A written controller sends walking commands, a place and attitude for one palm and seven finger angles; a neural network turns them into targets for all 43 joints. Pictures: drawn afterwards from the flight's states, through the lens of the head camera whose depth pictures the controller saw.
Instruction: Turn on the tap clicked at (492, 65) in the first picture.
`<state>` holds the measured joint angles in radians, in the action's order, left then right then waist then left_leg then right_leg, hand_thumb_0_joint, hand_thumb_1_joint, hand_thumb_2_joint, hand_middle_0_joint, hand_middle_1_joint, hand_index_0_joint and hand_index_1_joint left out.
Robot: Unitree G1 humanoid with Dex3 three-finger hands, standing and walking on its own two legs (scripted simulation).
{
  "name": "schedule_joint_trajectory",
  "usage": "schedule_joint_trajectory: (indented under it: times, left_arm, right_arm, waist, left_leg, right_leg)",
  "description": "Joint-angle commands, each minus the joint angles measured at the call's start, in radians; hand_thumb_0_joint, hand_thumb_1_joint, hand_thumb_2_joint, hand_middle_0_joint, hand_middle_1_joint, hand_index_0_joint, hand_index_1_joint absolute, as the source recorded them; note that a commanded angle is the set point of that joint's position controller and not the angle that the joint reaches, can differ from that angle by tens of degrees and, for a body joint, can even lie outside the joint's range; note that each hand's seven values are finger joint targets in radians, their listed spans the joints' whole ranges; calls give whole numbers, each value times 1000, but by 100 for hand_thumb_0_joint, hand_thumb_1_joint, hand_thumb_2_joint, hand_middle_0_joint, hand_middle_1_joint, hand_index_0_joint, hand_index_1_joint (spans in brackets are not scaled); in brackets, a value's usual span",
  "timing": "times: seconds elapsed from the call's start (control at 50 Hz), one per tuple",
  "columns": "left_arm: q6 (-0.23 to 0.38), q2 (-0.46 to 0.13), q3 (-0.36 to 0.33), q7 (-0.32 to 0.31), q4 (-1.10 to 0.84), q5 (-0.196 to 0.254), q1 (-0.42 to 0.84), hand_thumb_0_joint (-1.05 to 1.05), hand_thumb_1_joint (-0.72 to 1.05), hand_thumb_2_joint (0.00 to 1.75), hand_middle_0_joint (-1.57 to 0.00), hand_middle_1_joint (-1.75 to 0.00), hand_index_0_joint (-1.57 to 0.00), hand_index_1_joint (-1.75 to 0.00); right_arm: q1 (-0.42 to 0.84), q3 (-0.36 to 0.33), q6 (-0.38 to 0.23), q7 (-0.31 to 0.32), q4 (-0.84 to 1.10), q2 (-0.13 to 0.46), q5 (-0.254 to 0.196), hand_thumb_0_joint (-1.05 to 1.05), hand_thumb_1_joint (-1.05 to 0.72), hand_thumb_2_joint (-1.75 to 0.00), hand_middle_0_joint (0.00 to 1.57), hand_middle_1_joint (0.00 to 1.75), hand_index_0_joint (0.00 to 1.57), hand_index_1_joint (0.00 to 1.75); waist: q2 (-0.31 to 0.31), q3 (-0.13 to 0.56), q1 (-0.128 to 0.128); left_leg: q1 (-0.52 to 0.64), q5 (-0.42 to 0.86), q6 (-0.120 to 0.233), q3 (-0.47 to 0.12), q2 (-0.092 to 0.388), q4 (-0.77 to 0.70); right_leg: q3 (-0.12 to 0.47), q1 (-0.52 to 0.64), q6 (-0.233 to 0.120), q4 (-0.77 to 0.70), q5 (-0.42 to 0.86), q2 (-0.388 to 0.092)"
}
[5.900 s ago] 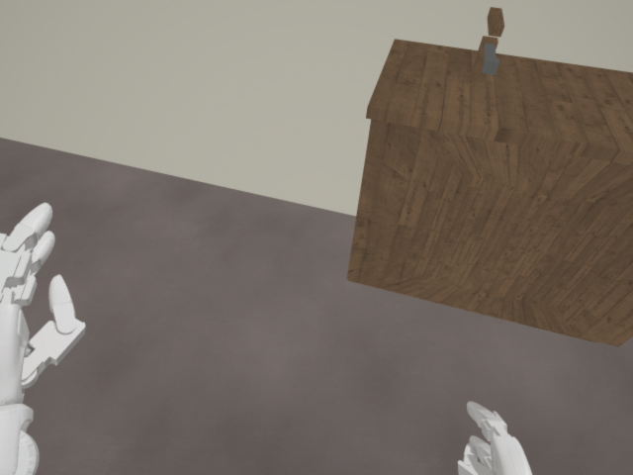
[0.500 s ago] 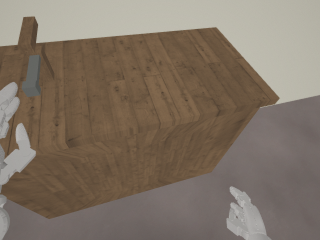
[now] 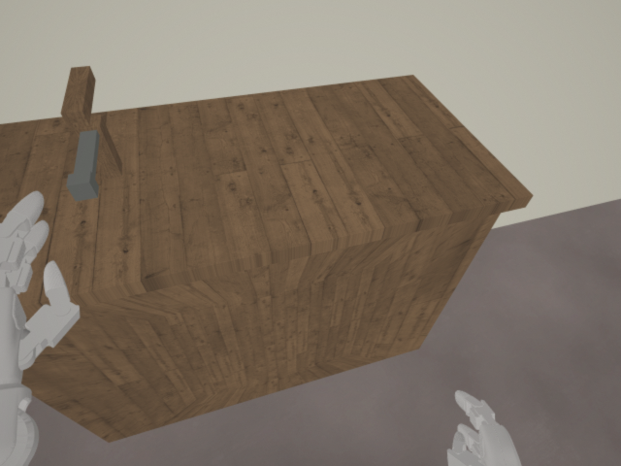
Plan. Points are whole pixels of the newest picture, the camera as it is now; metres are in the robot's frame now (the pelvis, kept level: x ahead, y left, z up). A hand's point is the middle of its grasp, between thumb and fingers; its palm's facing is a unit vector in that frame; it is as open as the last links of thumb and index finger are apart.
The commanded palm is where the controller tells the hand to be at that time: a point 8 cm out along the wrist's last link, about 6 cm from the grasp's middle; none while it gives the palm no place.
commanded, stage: come to a stop and stand still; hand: left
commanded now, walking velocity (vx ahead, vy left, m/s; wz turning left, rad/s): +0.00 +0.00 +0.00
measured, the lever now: (83, 186) +0.42 +0.35 +0.12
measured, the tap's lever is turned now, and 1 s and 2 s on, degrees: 0 0 0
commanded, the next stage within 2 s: look again from close up in 1.00 s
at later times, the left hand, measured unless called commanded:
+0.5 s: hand (64, 314) +0.22 +0.26 +0.14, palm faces +0.38 -0.83 -0.40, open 7.4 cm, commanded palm +0.16 +0.29 +0.17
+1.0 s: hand (59, 305) +0.22 +0.27 +0.16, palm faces +0.42 -0.84 -0.34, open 7.4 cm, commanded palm +0.17 +0.29 +0.17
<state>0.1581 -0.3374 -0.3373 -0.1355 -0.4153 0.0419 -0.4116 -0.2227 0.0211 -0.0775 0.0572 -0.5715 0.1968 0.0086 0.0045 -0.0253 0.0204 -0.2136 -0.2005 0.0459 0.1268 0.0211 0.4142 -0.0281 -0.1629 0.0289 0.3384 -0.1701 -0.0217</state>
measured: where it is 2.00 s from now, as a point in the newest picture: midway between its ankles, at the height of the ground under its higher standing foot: outside the picture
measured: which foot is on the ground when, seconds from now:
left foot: down 0.00-1.00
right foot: down 0.00-1.00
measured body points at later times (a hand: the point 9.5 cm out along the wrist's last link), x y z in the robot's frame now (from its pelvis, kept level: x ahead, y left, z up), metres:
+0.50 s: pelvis +0.01 +0.01 -0.01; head +0.03 +0.03 +0.44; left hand +0.19 +0.31 +0.17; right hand +0.18 -0.21 -0.08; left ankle +0.02 +0.08 -0.74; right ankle +0.01 -0.14 -0.74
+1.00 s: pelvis +0.01 +0.01 +0.00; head +0.03 +0.03 +0.45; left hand +0.19 +0.31 +0.17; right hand +0.18 -0.21 -0.07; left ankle +0.02 +0.08 -0.74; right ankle +0.01 -0.14 -0.74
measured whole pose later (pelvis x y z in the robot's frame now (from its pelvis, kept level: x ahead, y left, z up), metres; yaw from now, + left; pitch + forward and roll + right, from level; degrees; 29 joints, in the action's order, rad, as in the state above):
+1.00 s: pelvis +0.01 +0.01 +0.00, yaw +0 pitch -1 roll -1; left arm 0.19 -0.35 -0.36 -0.11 -0.46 0.05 -0.41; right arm -0.21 0.02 -0.12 0.03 -0.56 0.19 0.00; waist -0.02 -0.06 0.04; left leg -0.20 -0.23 0.06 0.13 0.01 0.45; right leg -0.02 -0.15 0.04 0.37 -0.20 -0.03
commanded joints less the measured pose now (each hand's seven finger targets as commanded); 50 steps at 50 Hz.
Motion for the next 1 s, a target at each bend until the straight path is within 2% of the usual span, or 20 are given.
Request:
schedule_joint_trajectory:
  times: [0.0,0.08,0.1,0.12,0.14,0.16,0.18,0.22,0.26,0.28,0.34,0.38,0.44,0.48,0.58,0.66,0.68,0.78,0.94,0.98]
  left_arm:
    - [65,-164,-98,-16,-205,1,66,0,90,90,-20,-30,-20,-30]
    - [63,-177,-106,-16,-208,-2,66,0,90,90,-20,-30,-20,-30]
    - [172,-984,-662,4,-480,-164,1125,0,90,90,-20,-30,-20,-30]
    - [132,-349,-265,49,157,-66,488,0,90,90,-20,-30,-20,-30]
    - [130,-242,-177,46,49,-18,217,0,90,90,-20,-30,-20,-30]
    - [122,-170,-111,47,21,-6,158,0,90,90,-20,-30,-20,-30]
    - [131,-88,-38,52,-49,12,106,0,90,90,-20,-30,-20,-30]
    - [139,-123,-39,44,-212,5,39,0,90,90,-20,-30,-20,-30]
    - [138,-153,-55,36,-288,-2,10,0,90,90,-20,-30,-20,-30]
    - [136,-199,-104,25,-306,-2,-4,0,90,90,-20,-30,-20,-30]
    - [132,-240,-187,10,-264,8,10,0,90,90,-20,-30,-20,-30]
    - [136,-283,-234,2,-285,10,84,0,90,90,-20,-30,-20,-30]
    - [131,-217,-180,7,-215,9,135,0,90,90,-20,-30,-20,-30]
    - [129,-177,-130,12,-229,4,170,0,90,90,-20,-30,-20,-30]
    - [106,-113,-37,16,-232,-13,147,0,90,90,-20,-30,-20,-30]
    - [100,-159,-89,6,-244,-12,117,0,90,90,-20,-30,-20,-30]
    - [98,-206,-141,1,-255,-10,97,0,90,90,-20,-30,-20,-30]
    - [102,-218,-176,6,-284,8,57,0,90,90,-20,-30,-20,-30]
    - [87,-144,-83,10,-249,2,84,0,90,90,-20,-30,-20,-30]
    - [84,-166,-98,5,-255,-1,98,0,90,90,-20,-30,-20,-30]
  right_arm:
    - [102,-44,-51,15,162,115,-7,0,-90,-90,20,30,20,30]
    - [107,-49,-52,16,161,121,-7,0,-90,-90,20,30,20,30]
    - [11,-50,-91,-6,148,152,51,0,-90,-90,20,30,20,30]
    - [79,-24,-85,-6,56,39,5,0,-90,-90,20,30,20,30]
    - [76,-70,-103,-9,134,96,-11,0,-90,-90,20,30,20,30]
    - [48,-83,-117,-20,145,132,-19,0,-90,-90,20,30,20,30]
    - [71,-85,-129,-31,151,119,-31,0,-90,-90,20,30,20,30]
    - [83,-77,-137,-58,159,127,-25,0,-90,-90,20,30,20,30]
    - [90,-70,-143,-65,169,125,-29,0,-90,-90,20,30,20,30]
    - [95,-67,-146,-62,171,125,-33,0,-90,-90,20,30,20,30]
    - [89,-64,-142,-37,176,124,-27,0,-90,-90,20,30,20,30]
    - [93,-63,-136,-17,169,126,-25,0,-90,-90,20,30,20,30]
    - [89,-54,-134,-12,155,118,-21,0,-90,-90,20,30,20,30]
    - [91,-52,-140,-14,152,115,-22,0,-90,-90,20,30,20,30]
    - [94,-54,-141,-29,148,126,-17,0,-90,-90,20,30,20,30]
    - [98,-52,-119,-29,157,126,-13,0,-90,-90,20,30,20,30]
    - [105,-54,-113,-24,163,125,-12,0,-90,-90,20,30,20,30]
    - [113,-49,-91,-15,184,116,-13,0,-90,-90,20,30,20,30]
    - [91,-54,-92,-16,168,127,-17,0,-90,-90,20,30,20,30]
    - [101,-55,-92,-11,166,129,-16,0,-90,-90,20,30,20,30]
  waist:
    - [35,107,4]
    - [31,97,5]
    - [-153,-86,1]
    - [-109,146,-2]
    - [-20,96,36]
    - [58,155,22]
    - [208,213,18]
    - [234,210,30]
    - [120,170,26]
    - [72,159,25]
    - [-100,140,11]
    - [-30,116,1]
    - [69,107,1]
    - [80,113,-1]
    - [81,120,2]
    - [55,126,7]
    - [63,128,10]
    - [71,143,10]
    - [58,130,3]
    - [66,129,6]
  left_leg:
    - [21,-22,-47,-96,33,-107]
    - [24,-31,-45,-88,29,-102]
    - [-166,38,-18,-104,112,67]
    - [49,104,-8,-134,41,13]
    - [62,89,-29,-101,56,-16]
    - [86,56,-28,-99,51,-37]
    - [115,87,-15,-92,72,-48]
    - [62,99,-1,-134,112,-62]
    - [-29,9,-1,-144,117,-81]
    - [-27,5,-6,-139,114,-82]
    - [-21,11,-17,-137,87,-43]
    - [12,37,-26,-128,75,-46]
    - [23,60,-24,-114,80,-50]
    - [59,100,-25,-102,73,-31]
    - [85,156,-33,-94,66,-28]
    - [47,154,-38,-102,68,-43]
    - [57,172,-41,-98,61,-42]
    - [64,195,-44,-92,56,-42]
    - [68,142,-44,-94,61,-68]
    - [71,124,-45,-95,59,-74]
  right_leg:
    - [35,23,-32,-41,56,10]
    - [43,8,-32,-55,55,10]
    - [83,-157,-21,-82,135,-97]
    - [103,-136,-91,9,81,-100]
    - [136,-75,-74,-31,85,-60]
    - [128,-22,-73,15,58,-59]
    - [84,3,-65,80,64,-61]
    - [50,19,-49,130,32,-41]
    - [33,47,-39,135,9,-26]
    - [16,45,-35,133,16,-19]
    - [36,18,-31,81,42,-26]
    - [53,-19,-36,74,58,-25]
    - [56,-1,-37,75,88,-21]
    - [58,1,-39,58,136,-24]
    - [58,7,-37,40,181,-13]
    - [42,37,-35,46,164,-7]
    - [40,37,-37,42,185,-5]
    - [34,59,-36,38,207,-3]
    - [26,48,-25,31,168,8]
    - [29,43,-25,25,157,8]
